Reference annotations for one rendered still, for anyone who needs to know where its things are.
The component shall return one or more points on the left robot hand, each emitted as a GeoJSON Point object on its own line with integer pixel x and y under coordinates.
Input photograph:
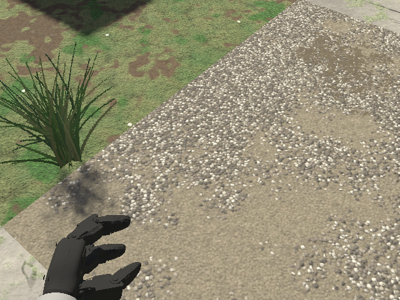
{"type": "Point", "coordinates": [76, 255]}

